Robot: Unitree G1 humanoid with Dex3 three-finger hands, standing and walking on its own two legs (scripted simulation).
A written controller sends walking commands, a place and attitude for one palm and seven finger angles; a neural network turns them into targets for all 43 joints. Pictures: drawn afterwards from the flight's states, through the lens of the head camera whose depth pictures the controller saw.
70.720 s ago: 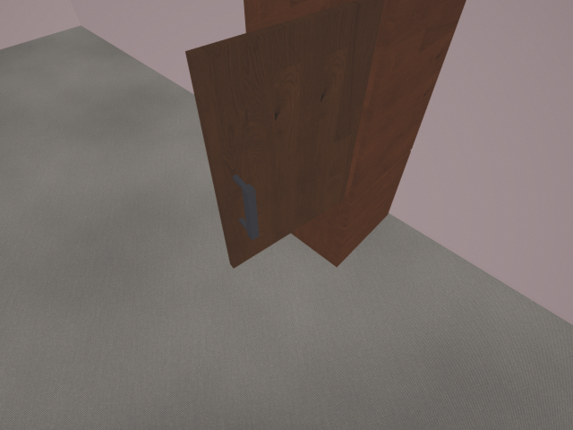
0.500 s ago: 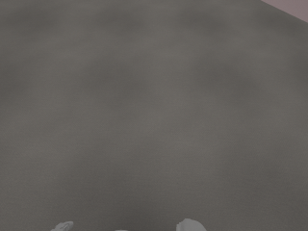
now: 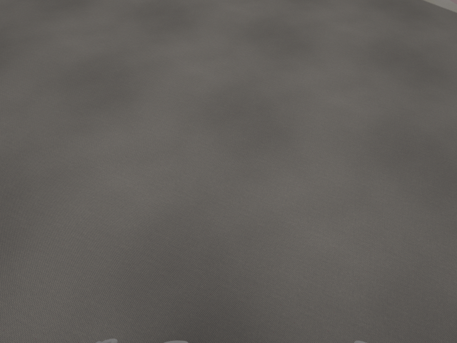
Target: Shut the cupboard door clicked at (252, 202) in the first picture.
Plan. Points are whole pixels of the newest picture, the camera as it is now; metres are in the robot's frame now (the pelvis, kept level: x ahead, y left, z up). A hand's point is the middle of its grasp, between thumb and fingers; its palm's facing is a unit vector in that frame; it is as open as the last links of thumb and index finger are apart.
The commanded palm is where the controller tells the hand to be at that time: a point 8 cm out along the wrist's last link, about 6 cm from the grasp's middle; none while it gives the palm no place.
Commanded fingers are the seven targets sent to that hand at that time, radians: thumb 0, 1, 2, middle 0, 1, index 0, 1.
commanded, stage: walk to a spot facing it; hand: left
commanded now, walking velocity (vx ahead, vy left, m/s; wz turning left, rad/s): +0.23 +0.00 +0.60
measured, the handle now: out of the picture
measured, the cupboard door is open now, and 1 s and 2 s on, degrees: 21 21 21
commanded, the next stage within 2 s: turn to face it in 0.58 s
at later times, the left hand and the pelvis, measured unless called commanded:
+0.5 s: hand out of the picture +0.07 +0.17 -0.13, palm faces +0.32 -0.91 -0.26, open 7.4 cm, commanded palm none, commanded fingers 0.00 0.90 0.90 -0.20 -0.30 -0.20 -0.30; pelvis +0.08 -0.03 +0.02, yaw +19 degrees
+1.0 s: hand out of the picture +0.07 +0.23 -0.16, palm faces +0.46 -0.87 -0.20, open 7.4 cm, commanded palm none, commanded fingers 0.00 0.90 0.90 -0.20 -0.30 -0.20 -0.30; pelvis +0.13 +0.04 +0.02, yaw +22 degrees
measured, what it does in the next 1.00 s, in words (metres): walks ahead, turning left: right foot, then left foot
